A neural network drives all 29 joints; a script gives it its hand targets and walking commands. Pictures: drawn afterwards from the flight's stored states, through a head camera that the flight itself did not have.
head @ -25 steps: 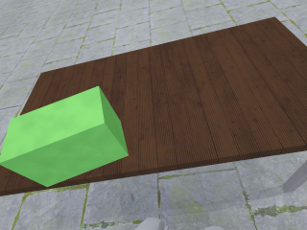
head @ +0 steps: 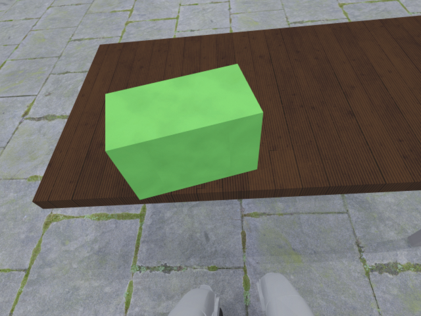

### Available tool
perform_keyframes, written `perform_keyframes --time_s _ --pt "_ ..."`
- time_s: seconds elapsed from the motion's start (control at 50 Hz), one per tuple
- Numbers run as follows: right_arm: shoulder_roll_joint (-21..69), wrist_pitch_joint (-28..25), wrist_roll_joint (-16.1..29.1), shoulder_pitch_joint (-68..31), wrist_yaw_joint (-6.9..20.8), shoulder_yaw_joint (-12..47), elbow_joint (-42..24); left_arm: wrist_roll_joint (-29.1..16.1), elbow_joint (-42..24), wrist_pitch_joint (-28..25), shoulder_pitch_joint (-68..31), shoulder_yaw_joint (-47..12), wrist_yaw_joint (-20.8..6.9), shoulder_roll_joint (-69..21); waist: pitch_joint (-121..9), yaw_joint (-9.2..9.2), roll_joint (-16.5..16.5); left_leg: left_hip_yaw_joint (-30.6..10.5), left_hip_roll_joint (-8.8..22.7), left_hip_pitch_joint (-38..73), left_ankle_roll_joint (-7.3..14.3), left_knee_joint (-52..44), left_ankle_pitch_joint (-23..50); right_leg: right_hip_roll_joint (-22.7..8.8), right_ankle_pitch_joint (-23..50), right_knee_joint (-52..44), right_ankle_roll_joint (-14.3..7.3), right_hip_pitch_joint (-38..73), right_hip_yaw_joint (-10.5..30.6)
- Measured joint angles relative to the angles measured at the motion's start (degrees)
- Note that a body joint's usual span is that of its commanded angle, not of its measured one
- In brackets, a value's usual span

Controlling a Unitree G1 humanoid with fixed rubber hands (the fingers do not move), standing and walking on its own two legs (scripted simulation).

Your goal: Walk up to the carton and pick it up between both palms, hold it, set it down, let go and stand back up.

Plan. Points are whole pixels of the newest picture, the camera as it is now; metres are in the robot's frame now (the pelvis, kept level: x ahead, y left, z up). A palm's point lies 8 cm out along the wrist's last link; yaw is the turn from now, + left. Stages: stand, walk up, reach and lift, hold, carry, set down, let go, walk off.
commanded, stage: walk up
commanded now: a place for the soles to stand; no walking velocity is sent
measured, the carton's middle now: (186, 134) +0.50 +0.06 +0.01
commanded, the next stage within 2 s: none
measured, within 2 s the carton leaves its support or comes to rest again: neither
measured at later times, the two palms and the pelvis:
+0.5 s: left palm out of the picture +0.01 +0.25 -0.08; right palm out of the picture +0.07 -0.38 -0.08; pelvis -0.02 -0.06 +0.02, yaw -2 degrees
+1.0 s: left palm out of the picture +0.11 +0.27 -0.07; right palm out of the picture +0.09 -0.36 -0.06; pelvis +0.02 -0.04 +0.04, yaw -3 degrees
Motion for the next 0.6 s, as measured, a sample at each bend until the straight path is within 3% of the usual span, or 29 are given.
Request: perform_keyframes --time_s 0.14,0.28,0.38,0.42,0.5,0.6 --pt "0.0 -3.6 0.0 0.0 -0.7 0.0 0.0 0.0 0.0 0.9 -0.2 0.0 -2.6 1.2 -3.2 2.51 -3.3 1.6 -0.7 0.0 1.3 -9.1 6.2 -0.4 0.9 -10.1 0.0 2.0 0.1" --pt "0.0 -5.0 0.0 0.0 -0.8 0.0 0.0 0.0 0.0 1.7 0.1 0.0 -4.2 1.6 -5.1 4.34 -6.2 1.6 -0.1 0.1 1.4 -10.5 7.2 -2.5 1.0 -20.1 0.0 4.6 0.1" --pt "0.0 -5.0 0.0 -0.1 -0.9 0.0 0.0 0.0 0.0 1.7 2.4 0.0 -5.4 1.6 -7.1 5.15 -6.2 1.3 1.3 0.1 -0.3 -10.5 7.0 -1.9 4.2 -26.9 0.0 6.8 -0.2" --pt "0.1 -5.0 0.0 -0.1 -0.9 0.0 0.1 0.0 0.1 1.7 4.3 0.0 -5.6 1.6 -8.2 5.28 -5.6 0.9 2.1 0.1 -0.5 -10.5 5.6 -1.1 9.6 -28.2 -0.1 6.9 -0.6" --pt "0.1 -5.0 0.0 -0.1 -1.0 0.0 0.3 0.0 0.3 1.7 7.0 0.0 -6.0 1.6 -9.4 5.88 -5.6 0.9 1.2 0.2 -0.5 -3.3 -3.4 -1.4 11.2 -30.3 -1.8 8.1 -0.5" --pt "0.1 -5.0 0.0 -0.1 -1.0 0.0 0.4 0.0 0.3 0.8 6.9 0.0 -6.0 1.5 -11.3 5.94 -4.6 0.9 1.2 0.2 -0.3 0.2 -3.6 -1.5 13.9 -35.0 -2.2 7.6 -0.6"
